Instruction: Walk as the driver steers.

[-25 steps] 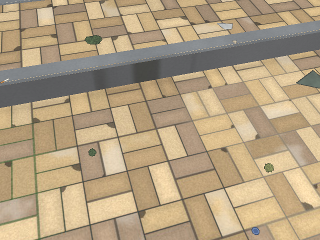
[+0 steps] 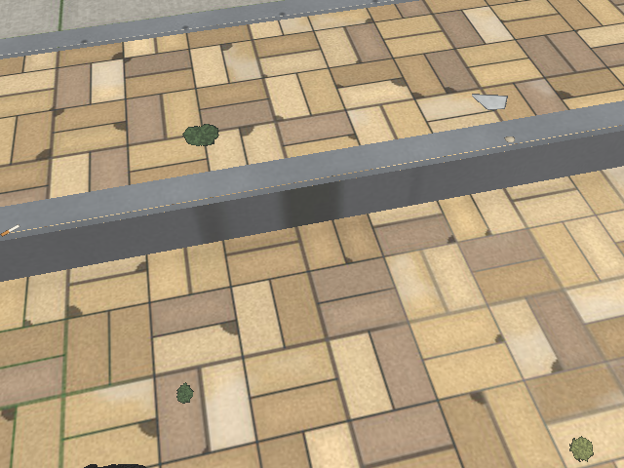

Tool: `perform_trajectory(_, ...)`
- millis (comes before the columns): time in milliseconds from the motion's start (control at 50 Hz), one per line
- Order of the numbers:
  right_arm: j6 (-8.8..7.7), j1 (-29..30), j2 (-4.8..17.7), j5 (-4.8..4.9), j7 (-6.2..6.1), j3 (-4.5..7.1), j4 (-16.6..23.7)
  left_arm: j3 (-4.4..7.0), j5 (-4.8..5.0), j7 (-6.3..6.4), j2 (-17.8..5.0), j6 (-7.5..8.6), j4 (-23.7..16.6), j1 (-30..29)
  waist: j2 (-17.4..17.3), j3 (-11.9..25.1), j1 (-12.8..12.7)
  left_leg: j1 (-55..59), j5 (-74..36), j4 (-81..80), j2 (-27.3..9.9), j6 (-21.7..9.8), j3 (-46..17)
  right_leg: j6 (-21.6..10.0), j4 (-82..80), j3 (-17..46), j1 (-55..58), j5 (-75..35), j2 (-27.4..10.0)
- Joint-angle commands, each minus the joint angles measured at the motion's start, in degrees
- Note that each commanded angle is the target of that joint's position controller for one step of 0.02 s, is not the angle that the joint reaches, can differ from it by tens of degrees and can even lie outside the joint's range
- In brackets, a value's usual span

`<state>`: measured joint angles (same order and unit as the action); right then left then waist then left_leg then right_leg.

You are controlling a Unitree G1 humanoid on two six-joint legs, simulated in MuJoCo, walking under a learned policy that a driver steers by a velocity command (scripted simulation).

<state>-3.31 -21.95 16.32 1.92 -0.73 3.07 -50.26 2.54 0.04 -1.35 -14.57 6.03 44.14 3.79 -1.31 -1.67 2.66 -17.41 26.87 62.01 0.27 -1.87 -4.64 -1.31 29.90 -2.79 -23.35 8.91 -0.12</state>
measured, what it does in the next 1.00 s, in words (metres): walks ahead, turning left: left foot, then right foot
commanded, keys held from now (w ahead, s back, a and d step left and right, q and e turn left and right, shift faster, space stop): w+q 0.82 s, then w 0.18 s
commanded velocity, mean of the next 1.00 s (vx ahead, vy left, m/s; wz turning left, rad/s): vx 0.50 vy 0.00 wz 0.53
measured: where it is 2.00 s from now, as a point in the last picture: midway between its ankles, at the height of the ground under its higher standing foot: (184, 334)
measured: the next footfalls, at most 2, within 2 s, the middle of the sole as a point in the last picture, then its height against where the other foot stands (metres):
left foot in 0.42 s outside the picture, level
right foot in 0.92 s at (268, 371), level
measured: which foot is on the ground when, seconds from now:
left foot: up 0.00-0.40, down 0.42-0.94, up 0.96-1.00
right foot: down 0.00-0.44, up 0.46-0.90, down 0.92-1.00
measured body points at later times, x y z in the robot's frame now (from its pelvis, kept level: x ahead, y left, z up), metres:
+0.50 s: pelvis +0.25 +0.08 -0.01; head +0.29 +0.10 +0.43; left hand +0.24 +0.37 -0.14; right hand +0.51 -0.13 -0.10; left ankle +0.32 +0.17 -0.73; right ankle +0.13 -0.11 -0.65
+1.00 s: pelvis +0.54 +0.14 +0.00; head +0.56 +0.14 +0.45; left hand +0.53 +0.45 -0.10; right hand +0.72 -0.09 -0.13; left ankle +0.35 +0.17 -0.67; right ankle +0.64 +0.09 -0.73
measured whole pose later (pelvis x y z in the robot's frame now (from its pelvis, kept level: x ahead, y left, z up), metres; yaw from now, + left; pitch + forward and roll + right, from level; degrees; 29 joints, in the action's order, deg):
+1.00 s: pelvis +0.54 +0.14 +0.00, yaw +32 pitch +1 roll +1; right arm -2.6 -21.3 17.9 -1.0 0.5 3.9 -46.8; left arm 2.1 -2.5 -0.7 -16.1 4.0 43.6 9.1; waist -0.9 -1.5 1.9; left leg -11.0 25.5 52.4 6.7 -4.5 -8.7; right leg -2.4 31.8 -2.1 -22.1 10.5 0.6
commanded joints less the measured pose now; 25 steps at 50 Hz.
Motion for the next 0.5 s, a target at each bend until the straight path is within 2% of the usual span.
perform_trajectory(20, -0.69, 3.56, 6.46, -0.19, -0.26, 2.08, 6.05, 1.69, -0.33, 0.43, -5.48, 0.07, 0.26, 7.33, 6.61, 4.48, -4.68, -22.77, -7.79, 7.58, -7.01, 0.10, -2.07, -8.79, -16.99, 19.88, 21.65, 2.95, -17.09)
perform_trajectory(40, 0.00, 2.49, 5.19, -0.12, -0.05, 2.11, 6.01, 1.65, -0.75, 0.45, -5.05, 0.32, 0.54, 5.97, 7.93, 3.49, -3.19, -19.66, -9.58, 6.47, -8.25, 0.24, -2.11, -8.40, -18.86, 15.93, 17.85, 0.72, -15.72)
perform_trajectory(60, 0.63, 2.16, 4.02, 0.09, 0.07, 2.03, 6.14, 1.79, -0.73, 0.48, -4.92, 0.58, 0.89, 5.19, 8.01, 2.68, -2.51, -18.66, -10.38, 5.79, -8.58, 0.46, -1.61, -8.60, -20.35, 12.97, 15.80, -1.47, -15.14)
perform_trajectory(80, 1.16, 2.72, 3.16, 0.07, 0.09, 1.93, 6.72, 2.03, -0.67, 0.56, -5.53, 0.88, 1.36, 5.03, 7.25, 1.83, -2.07, -19.05, -11.32, 5.04, -8.92, 0.75, -1.37, -8.97, -21.39, 10.51, 14.52, -4.15, -15.27)
perform_trajectory(120, 1.78, 4.90, 2.85, -0.34, 0.07, 1.91, 8.20, 2.55, -0.71, 0.90, -6.88, 1.15, 2.32, 5.54, 5.59, 0.50, -1.93, -21.56, -14.89, 1.86, -9.24, 1.45, -1.65, -9.63, -22.47, 6.46, 14.31, -8.82, -15.50)
perform_trajectory(180, 1.53, 8.53, 2.44, -0.51, 0.88, 1.61, 9.72, 3.01, -0.78, 1.46, -8.42, 0.72, 3.24, 6.55, 4.54, -0.32, -2.79, -22.45, -23.29, -7.46, -8.93, 1.77, -0.60, -9.10, -22.94, 0.47, 16.09, -12.07, -14.46)
perform_trajectory(240, 1.13, 14.93, 1.56, -0.63, 2.21, 0.94, 11.85, 3.36, -0.37, 1.83, -10.02, 0.09, 3.77, 8.28, 3.51, -1.88, -5.21, -20.89, -28.62, -16.97, -7.97, 1.10, 2.96, -8.27, -22.94, -3.90, 17.96, -12.60, -14.28)
perform_trajectory(300, 1.27, 19.65, 1.79, -0.59, 3.23, 0.72, 14.41, 3.89, 0.48, 1.94, -11.56, -0.99, 4.78, 11.04, 3.27, -3.38, -6.68, -21.97, -26.77, -22.32, -7.26, -0.17, 4.88, -7.42, -21.46, -5.76, 23.67, -13.68, -16.10)
perform_trajectory(340, 1.43, 20.75, 2.72, -0.65, 3.76, 1.02, 15.83, 4.28, 1.13, 1.99, -12.60, -1.89, 5.17, 11.64, 3.86, -3.41, -6.18, -21.29, -22.28, -24.30, -5.96, -1.68, 6.57, -6.37, -18.29, -7.02, 27.43, -19.67, -17.20)
perform_trajectory(380, 1.78, 17.61, 4.79, -0.82, 3.90, 2.10, 16.06, 4.80, 1.64, 2.24, -14.30, -2.69, 4.83, 10.74, 5.89, -0.17, -3.38, -14.37, -16.22, -24.83, -2.20, -3.92, 9.89, -5.09, -10.19, -8.88, 29.22, -37.65, -17.08)
perform_trajectory(400, 1.92, 11.58, 6.59, -0.71, 3.79, 3.26, 14.76, 4.93, 1.86, 2.37, -14.73, -3.24, 4.60, 9.97, 5.92, 3.25, 0.32, -6.41, -15.40, -26.42, 0.56, -5.49, 11.57, -4.18, -1.24, -10.19, 28.28, -44.69, -16.01)
perform_trajectory(420, 2.10, 1.67, 9.90, -0.52, 3.12, 5.26, 11.94, 4.43, 1.74, 2.55, -13.58, -3.48, 4.30, 9.81, 4.26, 8.29, 5.27, 8.27, -18.52, -29.60, 3.24, -7.67, 11.36, -2.19, 11.93, -11.56, 22.16, -42.66, -13.52)
perform_trajectory(440, 2.66, -5.24, 15.71, -0.21, 1.77, 7.01, 10.49, 2.81, -0.67, 2.44, -9.03, -3.00, 2.86, 11.70, -6.72, 12.88, 6.09, 24.82, -20.99, -30.50, -7.26, -11.54, -5.44, 0.72, 31.43, -11.76, 5.54, -13.82, -9.84)
perform_trajectory(460, 1.79, -1.04, 19.02, -0.22, 2.05, 6.78, 12.80, 0.99, -0.77, 1.66, -3.90, -0.99, -0.52, 14.18, -16.76, 20.33, -0.10, 39.07, -6.51, -41.66, -18.79, -22.92, -39.52, 3.30, 48.63, -1.11, -16.11, 24.76, 2.43)
perform_trajectory(480, 0.89, -1.58, 13.54, -0.62, 2.71, 5.16, 13.62, 2.12, 1.48, 0.90, -9.81, 1.07, -1.13, 7.25, -7.14, 20.24, 4.28, 38.45, -4.54, -46.68, -19.37, -20.42, -40.21, 1.88, 51.28, 7.86, -22.16, 22.72, -0.29)
perform_trajectory(500, 0.09, 0.11, 11.19, -1.17, 2.74, 4.40, 13.42, 2.23, 2.81, 0.58, -10.44, 2.04, -2.51, 3.91, -5.03, 13.08, 3.65, 32.52, -8.40, -46.24, -17.72, -18.13, -32.17, 0.37, 48.87, 7.15, -24.70, 17.86, -2.48)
